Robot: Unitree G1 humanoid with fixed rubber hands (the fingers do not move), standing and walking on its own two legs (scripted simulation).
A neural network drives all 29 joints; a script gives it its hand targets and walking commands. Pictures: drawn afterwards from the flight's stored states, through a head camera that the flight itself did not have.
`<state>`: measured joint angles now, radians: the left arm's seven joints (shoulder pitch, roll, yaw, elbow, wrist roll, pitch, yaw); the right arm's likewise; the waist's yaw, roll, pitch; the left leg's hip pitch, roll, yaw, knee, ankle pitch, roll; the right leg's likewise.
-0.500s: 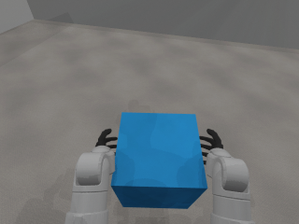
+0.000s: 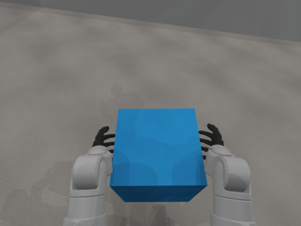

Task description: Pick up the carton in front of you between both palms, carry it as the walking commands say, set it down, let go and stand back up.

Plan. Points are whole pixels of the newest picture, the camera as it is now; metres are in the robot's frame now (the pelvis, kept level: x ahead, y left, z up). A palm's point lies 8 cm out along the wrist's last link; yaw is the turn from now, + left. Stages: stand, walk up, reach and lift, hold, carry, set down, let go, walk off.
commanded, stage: carry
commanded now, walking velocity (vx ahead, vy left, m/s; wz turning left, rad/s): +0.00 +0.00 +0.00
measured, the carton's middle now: (156, 159) +0.33 +0.00 -0.03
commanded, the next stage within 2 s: none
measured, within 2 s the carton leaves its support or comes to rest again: neither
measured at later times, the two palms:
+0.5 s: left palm (102, 103) +0.46 +0.18 +0.05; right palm (192, 99) +0.49 -0.11 +0.07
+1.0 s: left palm (97, 93) +0.57 +0.22 +0.00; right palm (174, 90) +0.60 -0.07 +0.01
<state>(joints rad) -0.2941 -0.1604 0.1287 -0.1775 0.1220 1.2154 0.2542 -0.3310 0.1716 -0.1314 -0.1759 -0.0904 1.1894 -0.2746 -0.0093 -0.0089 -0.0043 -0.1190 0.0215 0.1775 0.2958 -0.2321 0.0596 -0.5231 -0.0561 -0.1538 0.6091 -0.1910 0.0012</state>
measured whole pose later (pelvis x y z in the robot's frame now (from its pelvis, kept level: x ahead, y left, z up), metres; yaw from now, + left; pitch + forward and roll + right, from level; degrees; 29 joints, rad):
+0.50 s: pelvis +0.19 +0.01 +0.00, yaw +4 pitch +5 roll -1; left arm -0.25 -0.15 0.11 -0.12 0.14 1.16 0.22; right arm -0.30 0.16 -0.09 -0.13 -0.15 1.16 -0.24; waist 0.00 0.02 -0.07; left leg -0.13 0.04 0.13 0.52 -0.27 -0.03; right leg -0.30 -0.08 -0.19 0.52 -0.16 -0.01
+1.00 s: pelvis +0.30 +0.05 -0.02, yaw +4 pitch +3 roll -2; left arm -0.20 -0.14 0.13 0.15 0.25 0.77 0.06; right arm -0.20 0.14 -0.15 0.13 -0.23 0.74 -0.05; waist 0.03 0.04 -0.05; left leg -0.23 0.02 0.06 0.55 -0.37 0.02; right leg -0.28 -0.01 -0.17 0.49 -0.27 -0.02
